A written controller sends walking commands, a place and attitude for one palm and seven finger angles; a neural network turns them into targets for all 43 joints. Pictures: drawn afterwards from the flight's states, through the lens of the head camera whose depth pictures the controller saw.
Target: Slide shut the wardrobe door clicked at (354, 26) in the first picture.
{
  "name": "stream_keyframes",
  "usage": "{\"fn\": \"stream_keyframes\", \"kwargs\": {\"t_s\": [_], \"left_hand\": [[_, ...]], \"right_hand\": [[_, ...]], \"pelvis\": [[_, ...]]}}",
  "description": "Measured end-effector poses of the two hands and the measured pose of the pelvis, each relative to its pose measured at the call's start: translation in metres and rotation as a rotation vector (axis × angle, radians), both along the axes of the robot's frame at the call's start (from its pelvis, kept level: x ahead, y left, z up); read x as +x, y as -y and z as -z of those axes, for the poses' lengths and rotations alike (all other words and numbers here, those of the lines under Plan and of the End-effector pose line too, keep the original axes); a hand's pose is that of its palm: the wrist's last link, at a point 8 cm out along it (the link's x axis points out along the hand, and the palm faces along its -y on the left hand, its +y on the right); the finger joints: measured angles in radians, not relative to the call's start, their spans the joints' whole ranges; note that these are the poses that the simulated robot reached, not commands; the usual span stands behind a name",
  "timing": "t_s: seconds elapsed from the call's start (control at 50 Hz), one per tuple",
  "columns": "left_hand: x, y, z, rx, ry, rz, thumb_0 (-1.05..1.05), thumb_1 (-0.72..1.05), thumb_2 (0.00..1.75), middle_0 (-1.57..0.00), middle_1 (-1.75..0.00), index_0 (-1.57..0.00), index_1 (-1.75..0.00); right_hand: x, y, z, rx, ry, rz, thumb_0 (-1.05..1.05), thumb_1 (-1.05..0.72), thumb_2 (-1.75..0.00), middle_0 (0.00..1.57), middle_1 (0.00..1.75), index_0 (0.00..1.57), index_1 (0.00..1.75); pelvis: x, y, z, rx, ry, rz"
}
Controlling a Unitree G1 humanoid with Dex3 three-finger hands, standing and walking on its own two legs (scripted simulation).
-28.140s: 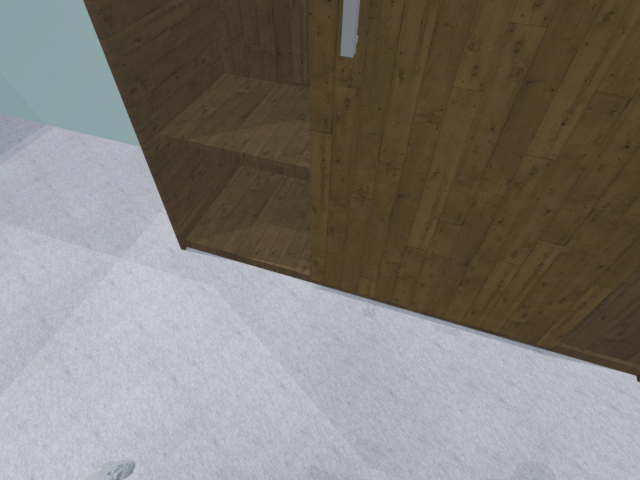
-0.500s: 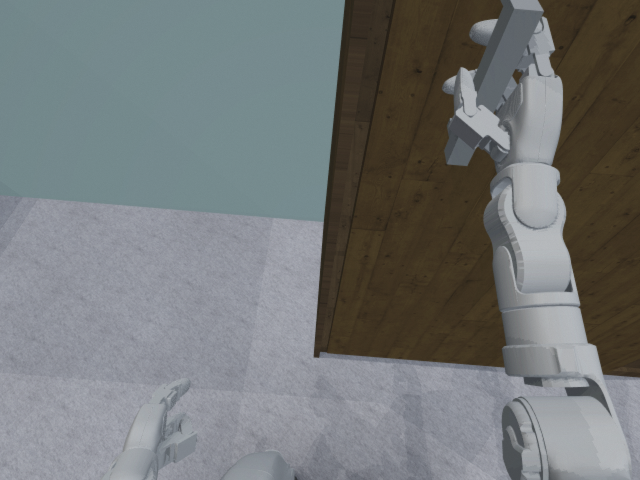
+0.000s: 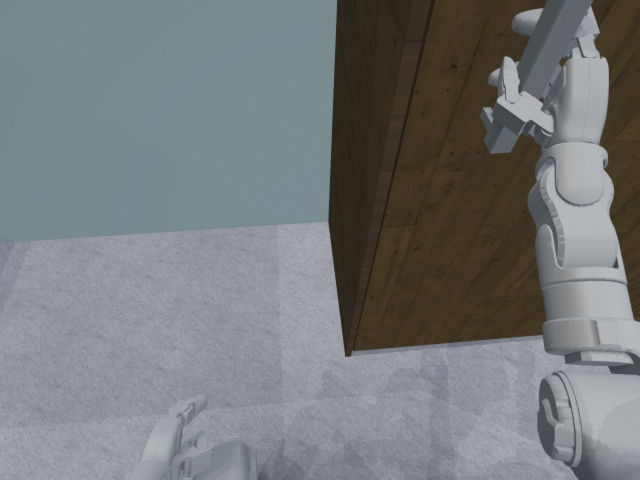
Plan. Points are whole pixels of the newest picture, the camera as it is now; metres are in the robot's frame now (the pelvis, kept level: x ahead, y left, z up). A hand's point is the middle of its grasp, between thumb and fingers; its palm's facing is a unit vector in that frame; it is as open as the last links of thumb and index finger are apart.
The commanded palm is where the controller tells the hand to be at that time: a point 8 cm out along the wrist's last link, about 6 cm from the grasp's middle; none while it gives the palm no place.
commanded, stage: stop walking and hold the door there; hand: right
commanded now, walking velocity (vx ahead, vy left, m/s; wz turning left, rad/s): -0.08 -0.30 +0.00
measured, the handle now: (520, 69) +0.46 -0.25 +0.24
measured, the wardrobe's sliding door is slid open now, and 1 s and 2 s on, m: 0.00 0.00 0.00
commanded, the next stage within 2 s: none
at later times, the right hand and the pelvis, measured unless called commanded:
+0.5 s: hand (506, 96) +0.43 -0.22 +0.23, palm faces +0.49 +0.85 -0.21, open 6.4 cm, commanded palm +0.39 -0.27 +0.22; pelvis +0.04 +0.07 +0.00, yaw +5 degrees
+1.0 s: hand (508, 96) +0.43 -0.23 +0.23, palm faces +0.51 +0.83 -0.24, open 6.3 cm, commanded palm +0.39 -0.27 +0.22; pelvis +0.04 +0.07 +0.00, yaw +5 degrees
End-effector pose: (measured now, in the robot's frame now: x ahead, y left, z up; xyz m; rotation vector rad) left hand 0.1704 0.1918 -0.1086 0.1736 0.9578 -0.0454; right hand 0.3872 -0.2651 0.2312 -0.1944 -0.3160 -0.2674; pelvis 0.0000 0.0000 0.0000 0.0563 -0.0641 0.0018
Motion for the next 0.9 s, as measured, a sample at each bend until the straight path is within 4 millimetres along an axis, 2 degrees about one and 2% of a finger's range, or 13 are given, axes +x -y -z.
{"fn": "stream_keyframes", "kwargs": {"t_s": [0.08,0.14,0.26,0.34,0.44,0.56,0.7,0.9], "left_hand": [[0.024,-0.038,0.014,-0.042,0.080,-0.037,0.01,0.90,0.90,-0.20,-0.30,-0.21,-0.30],[0.030,-0.074,0.014,-0.011,0.118,-0.104,0.01,0.90,0.90,-0.20,-0.30,-0.21,-0.30],[0.013,-0.139,-0.014,0.158,0.138,-0.198,0.01,0.91,0.90,-0.20,-0.30,-0.20,-0.30],[-0.004,-0.164,-0.034,0.240,0.141,-0.264,0.01,0.91,0.90,-0.20,-0.30,-0.20,-0.30],[-0.020,-0.169,-0.044,0.251,0.165,-0.312,0.01,0.91,0.90,-0.19,-0.30,-0.20,-0.30],[-0.032,-0.156,-0.029,0.185,0.131,-0.313,0.01,0.91,0.90,-0.20,-0.30,-0.20,-0.30],[-0.046,-0.147,-0.019,0.160,0.075,-0.330,0.01,0.90,0.90,-0.20,-0.30,-0.21,-0.30],[-0.043,-0.153,-0.022,0.172,0.090,-0.337,0.01,0.90,0.90,-0.20,-0.30,-0.21,-0.30]], "right_hand": [[0.000,0.000,0.000,-0.092,0.024,0.107,-0.11,-0.62,-0.82,0.46,1.40,0.24,1.36],[-0.001,-0.001,-0.002,-0.110,0.006,0.174,-0.13,-0.60,-0.82,0.46,1.40,0.27,1.36],[-0.002,-0.003,-0.003,-0.087,-0.018,0.215,-0.13,-0.58,-0.81,0.46,1.40,0.32,1.37],[0.000,-0.003,-0.001,-0.068,0.014,0.203,-0.12,-0.59,-0.81,0.46,1.40,0.32,1.38],[0.000,-0.004,0.001,-0.074,0.025,0.205,-0.13,-0.61,-0.81,0.46,1.40,0.30,1.37],[-0.001,-0.004,0.000,-0.093,0.013,0.231,-0.14,-0.60,-0.80,0.46,1.40,0.30,1.35],[-0.001,-0.003,-0.001,-0.107,0.009,0.241,-0.16,-0.58,-0.80,0.46,1.40,0.32,1.37],[-0.001,-0.004,-0.001,-0.097,0.002,0.249,-0.15,-0.59,-0.80,0.46,1.40,0.33,1.37]], "pelvis": [[0.017,-0.041,0.022,-0.014,0.025,-0.007],[0.020,-0.051,0.019,-0.017,0.033,-0.004],[0.030,-0.059,0.001,-0.065,-0.004,-0.015],[0.035,-0.058,0.000,-0.063,-0.006,-0.041],[0.040,-0.062,-0.004,-0.061,-0.026,-0.068],[0.039,-0.072,-0.003,-0.042,-0.031,-0.086],[0.042,-0.074,-0.005,-0.046,-0.046,-0.096],[0.044,-0.077,-0.007,-0.049,-0.047,-0.105]]}}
